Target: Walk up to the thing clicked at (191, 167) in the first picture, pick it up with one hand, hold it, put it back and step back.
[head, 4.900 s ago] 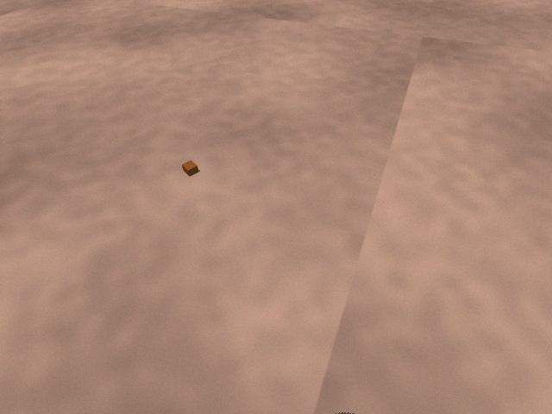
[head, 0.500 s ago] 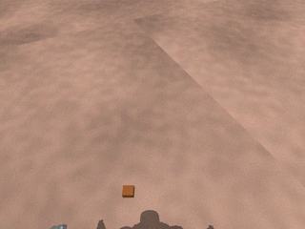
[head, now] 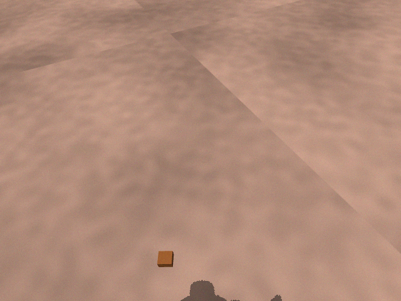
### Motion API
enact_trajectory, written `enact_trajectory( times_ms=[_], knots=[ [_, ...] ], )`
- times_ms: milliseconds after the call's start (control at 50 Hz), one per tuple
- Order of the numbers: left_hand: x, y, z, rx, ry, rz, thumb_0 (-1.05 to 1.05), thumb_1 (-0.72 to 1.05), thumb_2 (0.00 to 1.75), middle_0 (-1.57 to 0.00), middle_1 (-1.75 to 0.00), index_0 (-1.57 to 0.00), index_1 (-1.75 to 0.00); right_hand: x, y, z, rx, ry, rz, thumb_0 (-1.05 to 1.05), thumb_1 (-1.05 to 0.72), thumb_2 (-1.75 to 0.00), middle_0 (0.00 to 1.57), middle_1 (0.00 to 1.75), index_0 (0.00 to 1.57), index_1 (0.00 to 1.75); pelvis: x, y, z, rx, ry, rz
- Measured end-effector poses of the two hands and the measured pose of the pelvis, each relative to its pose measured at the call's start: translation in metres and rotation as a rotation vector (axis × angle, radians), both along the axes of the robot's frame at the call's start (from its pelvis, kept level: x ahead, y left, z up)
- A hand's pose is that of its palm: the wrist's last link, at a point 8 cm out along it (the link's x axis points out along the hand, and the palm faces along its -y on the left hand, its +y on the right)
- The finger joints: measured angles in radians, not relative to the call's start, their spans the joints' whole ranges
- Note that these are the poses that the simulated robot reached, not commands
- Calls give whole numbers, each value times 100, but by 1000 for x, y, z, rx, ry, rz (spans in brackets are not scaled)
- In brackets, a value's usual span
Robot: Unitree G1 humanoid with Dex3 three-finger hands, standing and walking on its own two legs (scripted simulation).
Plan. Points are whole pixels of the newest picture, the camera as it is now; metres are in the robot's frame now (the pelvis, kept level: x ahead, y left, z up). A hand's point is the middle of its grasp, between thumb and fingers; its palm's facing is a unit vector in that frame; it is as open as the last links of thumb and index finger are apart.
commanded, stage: walk up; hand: left
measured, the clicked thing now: (165, 259) +0.47 +0.23 -0.76
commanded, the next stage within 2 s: stand in 1.34 s
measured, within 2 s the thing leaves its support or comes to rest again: neither
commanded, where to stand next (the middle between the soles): +0.09 -0.02 m, yaw +3 degrees
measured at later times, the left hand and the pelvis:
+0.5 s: hand out of the picture +0.13 +0.22 -0.15, palm faces -0.01 -0.95 -0.32, open 7.4 cm; pelvis +0.02 -0.02 +0.00, yaw +0 degrees
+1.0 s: hand out of the picture +0.12 +0.23 -0.15, palm faces -0.02 -0.95 -0.32, open 7.4 cm; pelvis +0.03 -0.01 +0.00, yaw -1 degrees
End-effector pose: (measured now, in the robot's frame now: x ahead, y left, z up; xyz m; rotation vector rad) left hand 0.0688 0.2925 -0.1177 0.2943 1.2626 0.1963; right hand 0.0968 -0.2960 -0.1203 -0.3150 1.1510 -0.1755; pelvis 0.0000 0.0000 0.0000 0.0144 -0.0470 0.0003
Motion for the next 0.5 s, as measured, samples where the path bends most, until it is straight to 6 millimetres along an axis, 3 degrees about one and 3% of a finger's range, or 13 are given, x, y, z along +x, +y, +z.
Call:
enact_trajectory(
  times_ms=[320,500],
  knots=[
    [33,-20,4,3,-27,-4,0,90,90,-20,-30,-21,-30,-15,-20,-4,-3,88,-59,1,-91,-90,20,30,20,30,17,-17,3,-7,24,-2],
    [57,-24,5,-5,-64,-20,0,90,90,-20,-30,-21,-30,-12,-25,1,-19,79,-78,1,-91,-90,20,30,20,30,24,-18,3,-8,25,-7]
  ],
)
